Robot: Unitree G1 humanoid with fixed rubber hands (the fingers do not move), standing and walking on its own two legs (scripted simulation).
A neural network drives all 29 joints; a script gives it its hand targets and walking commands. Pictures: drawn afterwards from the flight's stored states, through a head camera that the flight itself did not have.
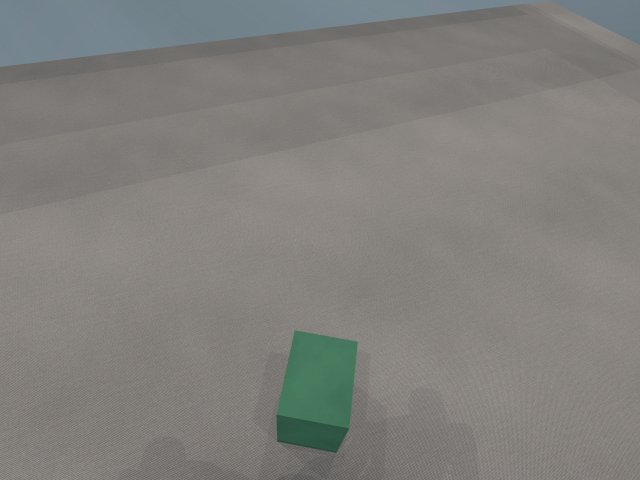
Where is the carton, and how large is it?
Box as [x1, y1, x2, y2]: [276, 330, 357, 452]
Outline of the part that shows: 295,330 276,414 277,441 336,452 349,426 357,342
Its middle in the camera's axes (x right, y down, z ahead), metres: -0.01 +0.42 +1.09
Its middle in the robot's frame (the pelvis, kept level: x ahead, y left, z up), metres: +0.45 -0.02 -0.64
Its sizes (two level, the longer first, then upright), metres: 0.224 0.176 0.275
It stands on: the floor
